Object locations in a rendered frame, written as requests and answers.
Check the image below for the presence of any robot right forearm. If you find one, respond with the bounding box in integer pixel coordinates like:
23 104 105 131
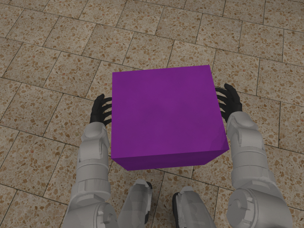
226 111 286 203

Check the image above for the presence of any right robot upper arm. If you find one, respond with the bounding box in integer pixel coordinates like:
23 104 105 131
226 187 292 228

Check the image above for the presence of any left robot thigh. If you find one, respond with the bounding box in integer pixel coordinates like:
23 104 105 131
117 184 152 228

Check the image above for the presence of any left robot upper arm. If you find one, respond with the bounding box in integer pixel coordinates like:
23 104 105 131
62 201 119 228

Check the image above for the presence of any carton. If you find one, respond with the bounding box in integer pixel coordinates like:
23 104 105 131
111 65 229 171

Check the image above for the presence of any left robot hand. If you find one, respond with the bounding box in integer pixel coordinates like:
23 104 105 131
90 94 112 126

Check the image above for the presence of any right robot thigh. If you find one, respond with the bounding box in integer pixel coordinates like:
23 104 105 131
176 191 217 228

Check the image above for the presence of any robot left forearm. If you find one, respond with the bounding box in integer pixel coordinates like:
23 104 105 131
62 122 111 226

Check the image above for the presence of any right robot hand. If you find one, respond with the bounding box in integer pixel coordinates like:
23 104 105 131
215 83 242 123

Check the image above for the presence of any robot thigh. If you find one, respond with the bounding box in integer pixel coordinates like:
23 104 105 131
117 184 152 228
176 191 217 228

